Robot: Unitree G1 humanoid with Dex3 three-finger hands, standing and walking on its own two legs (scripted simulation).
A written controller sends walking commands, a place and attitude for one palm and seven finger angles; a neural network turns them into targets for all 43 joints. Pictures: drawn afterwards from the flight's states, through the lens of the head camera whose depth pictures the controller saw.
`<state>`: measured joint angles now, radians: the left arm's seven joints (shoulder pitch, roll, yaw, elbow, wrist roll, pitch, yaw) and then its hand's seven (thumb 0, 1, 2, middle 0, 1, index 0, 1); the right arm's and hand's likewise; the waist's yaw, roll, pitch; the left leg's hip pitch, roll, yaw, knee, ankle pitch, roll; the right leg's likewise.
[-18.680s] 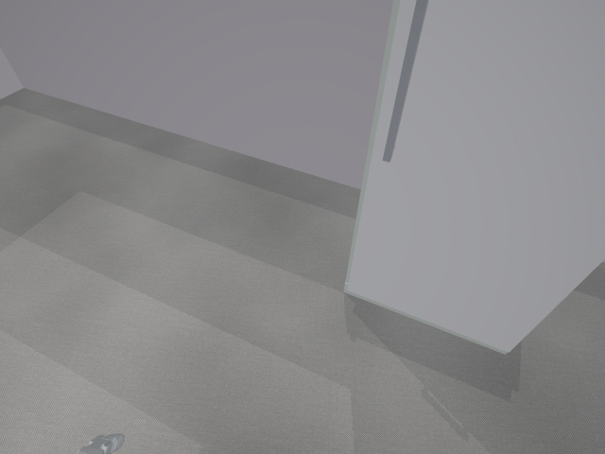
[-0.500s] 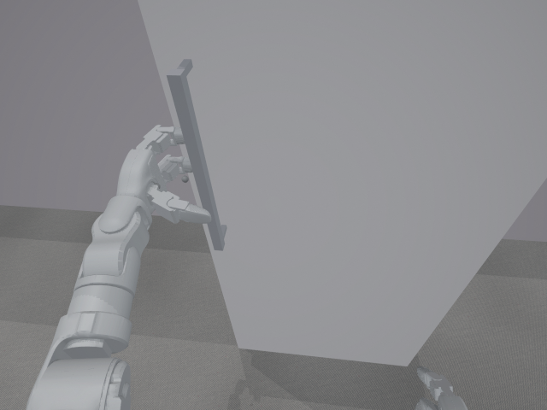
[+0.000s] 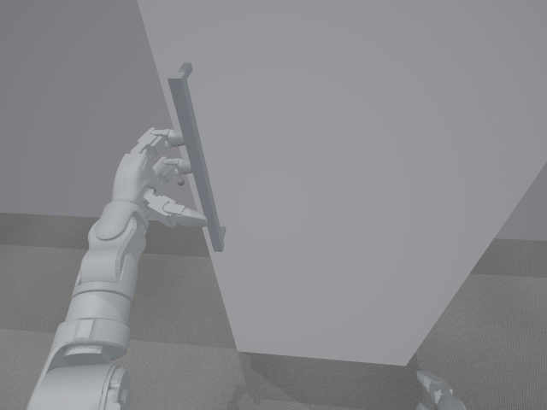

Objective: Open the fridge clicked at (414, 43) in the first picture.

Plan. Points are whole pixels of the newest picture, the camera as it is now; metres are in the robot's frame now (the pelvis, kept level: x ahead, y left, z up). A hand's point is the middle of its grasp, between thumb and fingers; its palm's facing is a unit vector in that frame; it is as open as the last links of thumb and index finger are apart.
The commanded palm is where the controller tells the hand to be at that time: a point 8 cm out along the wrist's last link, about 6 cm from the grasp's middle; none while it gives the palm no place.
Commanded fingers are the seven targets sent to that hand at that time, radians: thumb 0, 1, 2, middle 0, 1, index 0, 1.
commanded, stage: slide the fingers in behind the handle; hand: left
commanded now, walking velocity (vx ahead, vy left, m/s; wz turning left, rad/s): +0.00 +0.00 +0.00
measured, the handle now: (205, 174) +0.44 +0.13 +0.14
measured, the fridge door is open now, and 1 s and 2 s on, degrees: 0 0 0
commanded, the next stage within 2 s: grip the handle and tug to test in 1.48 s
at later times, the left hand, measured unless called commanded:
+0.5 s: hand (198, 183) +0.38 +0.13 +0.17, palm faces -0.06 -1.00 +0.01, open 13.9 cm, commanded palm +0.35 +0.18 +0.17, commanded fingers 0.00 -0.50 0.30 -0.30 -1.20 -0.30 -1.20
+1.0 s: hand (207, 187) +0.38 +0.11 +0.17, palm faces -0.04 -1.00 -0.01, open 14.2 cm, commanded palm +0.35 +0.16 +0.17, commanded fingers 0.00 -0.50 0.30 -0.30 -1.20 -0.30 -1.20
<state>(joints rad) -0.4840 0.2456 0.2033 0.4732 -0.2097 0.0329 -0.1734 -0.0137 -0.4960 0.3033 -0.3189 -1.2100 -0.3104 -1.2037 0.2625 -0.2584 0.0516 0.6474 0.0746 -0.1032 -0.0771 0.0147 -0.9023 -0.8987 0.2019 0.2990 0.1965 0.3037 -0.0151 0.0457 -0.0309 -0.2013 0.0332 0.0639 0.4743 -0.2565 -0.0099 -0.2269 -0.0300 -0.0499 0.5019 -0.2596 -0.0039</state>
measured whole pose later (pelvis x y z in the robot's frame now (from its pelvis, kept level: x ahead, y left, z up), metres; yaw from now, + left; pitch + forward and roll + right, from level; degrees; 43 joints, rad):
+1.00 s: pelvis +0.01 +0.00 +0.00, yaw +1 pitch -1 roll +0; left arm -0.42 0.15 0.08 0.28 -0.18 0.15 -0.06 -0.01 -0.50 0.30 -0.30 -1.20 -0.25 -1.19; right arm 0.20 -0.24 0.05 0.63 0.06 -0.06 -0.07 0.01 -0.90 -0.90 0.20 0.30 0.20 0.30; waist 0.01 0.05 -0.03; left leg -0.18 0.03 0.04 0.48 -0.27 -0.02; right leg -0.20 -0.03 -0.07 0.50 -0.28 -0.01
